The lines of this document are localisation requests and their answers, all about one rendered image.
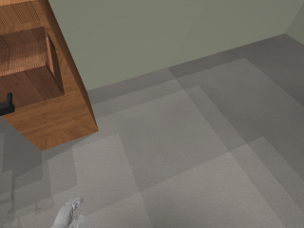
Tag drawer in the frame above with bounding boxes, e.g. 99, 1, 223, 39
0, 26, 65, 109

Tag cabinet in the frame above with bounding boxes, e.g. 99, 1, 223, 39
0, 0, 99, 151

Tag robot left hand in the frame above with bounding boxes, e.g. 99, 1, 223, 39
52, 198, 87, 228

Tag handle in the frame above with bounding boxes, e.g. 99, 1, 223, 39
0, 93, 15, 116

